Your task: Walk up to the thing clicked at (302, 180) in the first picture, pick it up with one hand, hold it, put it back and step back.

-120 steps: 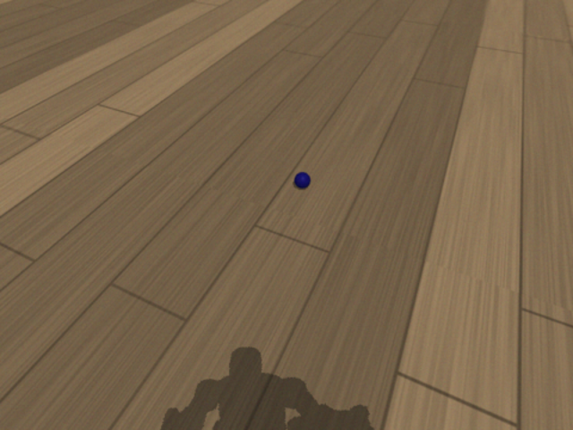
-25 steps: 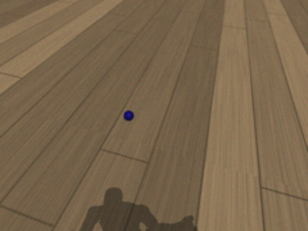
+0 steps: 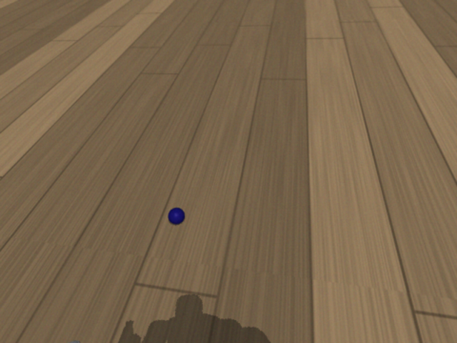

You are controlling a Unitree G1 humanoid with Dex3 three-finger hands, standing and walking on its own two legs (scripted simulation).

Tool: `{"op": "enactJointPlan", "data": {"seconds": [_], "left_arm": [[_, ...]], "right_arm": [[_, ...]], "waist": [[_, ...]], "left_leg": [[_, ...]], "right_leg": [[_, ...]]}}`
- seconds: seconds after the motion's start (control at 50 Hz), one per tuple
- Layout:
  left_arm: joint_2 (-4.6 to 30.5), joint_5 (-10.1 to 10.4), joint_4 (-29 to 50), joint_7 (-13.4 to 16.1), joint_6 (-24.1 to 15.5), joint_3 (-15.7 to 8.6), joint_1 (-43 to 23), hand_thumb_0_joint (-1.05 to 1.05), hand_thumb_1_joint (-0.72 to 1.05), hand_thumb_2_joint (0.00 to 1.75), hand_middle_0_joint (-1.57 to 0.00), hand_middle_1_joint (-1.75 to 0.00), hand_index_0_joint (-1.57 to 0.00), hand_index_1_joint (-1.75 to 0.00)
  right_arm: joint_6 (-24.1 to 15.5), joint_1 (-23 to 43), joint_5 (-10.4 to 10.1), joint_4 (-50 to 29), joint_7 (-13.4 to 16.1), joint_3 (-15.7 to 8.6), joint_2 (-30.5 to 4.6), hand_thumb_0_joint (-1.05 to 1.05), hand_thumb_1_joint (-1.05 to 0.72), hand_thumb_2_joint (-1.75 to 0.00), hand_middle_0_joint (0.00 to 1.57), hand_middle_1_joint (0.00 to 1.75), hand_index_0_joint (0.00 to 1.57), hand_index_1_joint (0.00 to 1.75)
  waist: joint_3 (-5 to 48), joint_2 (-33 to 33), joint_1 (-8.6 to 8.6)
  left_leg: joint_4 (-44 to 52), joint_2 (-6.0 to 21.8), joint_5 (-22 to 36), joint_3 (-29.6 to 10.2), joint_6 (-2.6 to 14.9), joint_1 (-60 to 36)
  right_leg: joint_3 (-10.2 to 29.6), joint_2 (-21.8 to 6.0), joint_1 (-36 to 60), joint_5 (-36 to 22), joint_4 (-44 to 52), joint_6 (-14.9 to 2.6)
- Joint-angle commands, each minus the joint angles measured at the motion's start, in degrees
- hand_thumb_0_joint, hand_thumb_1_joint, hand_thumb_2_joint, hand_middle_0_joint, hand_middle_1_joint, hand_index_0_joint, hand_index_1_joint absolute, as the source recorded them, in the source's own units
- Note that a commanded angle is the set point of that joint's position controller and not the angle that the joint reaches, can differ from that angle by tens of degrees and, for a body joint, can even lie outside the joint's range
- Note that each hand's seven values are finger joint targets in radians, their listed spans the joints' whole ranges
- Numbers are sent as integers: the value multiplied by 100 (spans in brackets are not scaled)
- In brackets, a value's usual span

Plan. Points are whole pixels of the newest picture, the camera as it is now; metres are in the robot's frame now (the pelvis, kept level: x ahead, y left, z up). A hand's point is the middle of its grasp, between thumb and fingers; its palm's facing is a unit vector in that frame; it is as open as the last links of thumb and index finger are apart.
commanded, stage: walk up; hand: left
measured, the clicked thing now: (176, 215) +0.88 +0.32 -0.70
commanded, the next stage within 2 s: none
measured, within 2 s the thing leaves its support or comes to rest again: neither
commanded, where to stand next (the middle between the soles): +0.53 +0.07 m, yaw +1 degrees
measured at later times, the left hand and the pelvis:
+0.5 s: hand out of the picture +0.20 +0.34 -0.14, palm faces +0.00 -0.94 -0.35, open 7.4 cm; pelvis +0.19 +0.06 +0.01, yaw +1 degrees
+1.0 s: hand (110, 228) +0.43 +0.31 -0.10, palm faces -0.01 -0.91 -0.42, open 7.3 cm; pelvis +0.34 +0.03 +0.02, yaw +0 degrees
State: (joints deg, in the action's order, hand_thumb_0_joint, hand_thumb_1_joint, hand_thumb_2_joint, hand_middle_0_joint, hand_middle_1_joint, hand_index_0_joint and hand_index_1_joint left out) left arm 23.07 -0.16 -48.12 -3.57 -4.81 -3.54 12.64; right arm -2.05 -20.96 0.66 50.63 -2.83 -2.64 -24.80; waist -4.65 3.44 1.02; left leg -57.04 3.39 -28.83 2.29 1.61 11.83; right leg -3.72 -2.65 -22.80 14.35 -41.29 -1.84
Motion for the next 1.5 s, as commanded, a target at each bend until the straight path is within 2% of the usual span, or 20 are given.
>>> {"op": "enactJointPlan", "data": {"seconds": [0.0, 0.1, 0.26, 0.34, 0.36, 0.38, 0.4, 0.42, 0.54, 0.68, 0.82, 0.86, 0.88, 0.92, 1.02, 1.12, 1.28, 1.32, 1.36, 1.48], "left_arm": [[1859, 86, 246, 209, -101, -516, 575, 0, 90, 90, -20, -30, -20, -30], [1534, 40, 333, 215, -218, -395, 427, 0, 90, 90, -20, -30, -20, -30], [1677, -18, 367, 179, -211, -447, 651, 0, 90, 90, -20, -30, -20, -30], [1685, -25, 358, 189, -128, -391, 566, 0, 90, 90, -20, -30, -20, -30], [1468, -65, 383, 191, -120, -296, 646, 0, 90, 90, -20, -30, -20, -30], [1056, -33, 388, 193, -97, -157, 935, 0, 90, 90, -20, -30, -20, -30], [723, 48, 362, 182, -54, -67, 1237, 0, 90, 90, -20, -30, -20, -30], [1414, -9, 213, 288, 6, -228, 1038, 0, 90, 90, -20, -30, -20, -30], [1210, 98, -89, 190, 89, -205, 1159, 0, 90, 90, -20, -30, -20, -30], [1109, -34, 205, 21, 129, -223, 218, 0, 90, 90, -20, -30, -20, -30], [1072, -50, 11, 64, -46, -292, 441, 0, 90, 90, -20, -30, -20, -30], [1464, -84, -160, 195, -152, -451, 1286, 0, 90, 90, -20, -30, -20, -30], [1891, -96, -35, 254, -196, -552, 1443, 0, 90, 90, -20, -30, -20, -30], [1953, 33, 31, 274, -120, -517, 1164, 0, 90, 90, -20, -30, -20, -30], [1481, 61, 226, 317, -144, -343, 608, 0, 90, 90, -20, -30, -20, -30], [1530, -44, 419, 254, -123, -358, 448, 0, 90, 90, -20, -30, -20, -30], [1141, -13, 364, 314, 149, -70, 168, 0, 90, 90, -20, -30, -20, -30], [678, 63, 334, 307, 192, 84, 816, 0, 90, 90, -20, -30, -20, -30], [1359, -22, -13, 410, 266, -112, 819, 0, 90, 90, -20, -30, -20, -30], [1087, 7, -262, 344, 282, -101, 758, 0, 90, 90, -20, -30, -20, -30]], "right_arm": [[-201, 164, -100, -530, 101, -365, -1268, 0, -90, -90, 20, 30, 20, 30], [-81, -175, -38, -349, -47, -376, -1029, 0, -90, -90, 20, 30, 20, 30], [-187, 889, 59, -672, -211, -423, -891, 0, -90, -90, 20, 30, 20, 30], [-259, 407, 71, -486, -167, -480, -965, 0, -90, -90, 20, 30, 20, 30], [-293, -208, 77, -286, -101, -571, -1195, 0, -90, -90, 20, 30, 20, 30], [-336, -796, 135, -165, -14, -712, -1596, 0, -90, -90, 20, 30, 20, 30], [-376, -595, 121, -386, 38, -741, -1914, 0, -90, -90, 20, 30, 20, 30], [-353, -454, -51, -455, 30, -768, -1987, 0, -90, -90, 20, 30, 20, 30], [-418, 119, -95, -595, 126, -450, -1249, 0, -90, -90, 20, 30, 20, 30], [-387, 109, -43, -763, 100, -527, -1404, 0, -90, -90, 20, 30, 20, 30], [-255, 245, -29, -898, 70, -484, -1301, 0, -90, -90, 20, 30, 20, 30], [-257, -137, -59, -919, 77, -280, -782, 0, -90, -90, 20, 30, 20, 30], [-263, -362, -54, -994, 61, -168, -534, 0, -90, -90, 20, 30, 20, 30], [-148, -68, 8, -761, 180, -337, -1221, 0, -90, -90, 20, 30, 20, 30], [-65, -187, -45, -495, 62, -317, -971, 0, -90, -90, 20, 30, 20, 30], [-48, 130, 31, -504, -64, -368, -859, 0, -90, -90, 20, 30, 20, 30], [-202, 36, 55, -61, 186, -352, -847, 0, -90, -90, 20, 30, 20, 30], [-282, -34, 100, -179, 222, -490, -1583, 0, -90, -90, 20, 30, 20, 30], [-214, 199, -14, -192, 219, -591, -1765, 0, -90, -90, 20, 30, 20, 30], [-187, 668, 7, -336, 293, -358, -1296, 0, -90, -90, 20, 30, 20, 30]], "waist": [[-52, -1129, -417], [116, -1172, -121], [-25, -985, -393], [288, -739, -7], [689, -164, 298], [1088, 1070, 537], [870, 1661, 294], [732, 924, 384], [133, 441, -109], [-292, 401, 109], [159, -83, -170], [967, -1316, -546], [1235, -2123, -510], [651, -1432, -572], [192, -1159, -188], [2, -1385, -209], [406, -560, 116], [578, 1225, -44], [376, 793, 17], [507, 800, -106]], "left_leg": [[-1186, 169, 587, -720, 118, 2394], [-160, 142, 1435, -531, -50, 1877], [2117, 244, 1974, -115, -133, 1337], [2618, -28, 1811, 190, 24, 10], [2680, -79, 1563, 14, 154, -1000], [3394, 630, 367, -1101, 401, -1727], [4133, 1779, -372, -3504, 770, -2125], [4305, 2182, -389, -4057, 1266, -1772], [4049, 1036, 3115, -977, 655, -283], [4536, 1167, 1323, -775, 1149, -139], [3312, 998, 1808, -533, 869, 394], [1072, 306, 2046, 50, 502, 691], [-29, -318, 157, 218, 218, 1803], [-739, -160, -280, -358, 123, 2502], [-243, 39, 829, -501, 16, 1840], [1183, 181, 1430, -177, -206, 1526], [2976, -145, 1921, 14, -37, -613], [3992, 1577, 1095, -2740, 594, -962], [4151, 2022, 317, -3310, 1370, -658], [3592, 1078, 2521, -1198, 991, -122]], "right_leg": [[3156, -1751, 1367, 1262, 2832, -1095], [1429, -1092, 1044, 80, 2775, -970], [911, -1192, 974, 444, 2578, -950], [717, -1146, 603, 8, 1673, -779], [518, -920, 272, -615, 559, -613], [21, -370, -331, -435, -1187, -332], [100, 473, -1735, 1337, -2174, -35], [514, 205, -1757, 1592, -2639, -129], [797, -157, -736, 166, -2079, 36], [390, -411, -836, -265, -302, 204], [-8, 54, 1136, -611, 1050, 41], [890, -394, 2475, 135, 1822, -231], [3001, -1738, 3192, 367, 2119, -681], [3991, -2317, 2674, 384, 2409, -1515], [1544, -1238, 1410, -1111, 2398, -1011], [991, -1063, 826, 341, 2696, -1068], [526, -763, -193, -277, 834, -560], [70, 351, -1031, 1619, -1014, -36], [475, -26, -1082, 1815, -1757, -61], [377, -84, -241, 1059, -846, 72]]}}
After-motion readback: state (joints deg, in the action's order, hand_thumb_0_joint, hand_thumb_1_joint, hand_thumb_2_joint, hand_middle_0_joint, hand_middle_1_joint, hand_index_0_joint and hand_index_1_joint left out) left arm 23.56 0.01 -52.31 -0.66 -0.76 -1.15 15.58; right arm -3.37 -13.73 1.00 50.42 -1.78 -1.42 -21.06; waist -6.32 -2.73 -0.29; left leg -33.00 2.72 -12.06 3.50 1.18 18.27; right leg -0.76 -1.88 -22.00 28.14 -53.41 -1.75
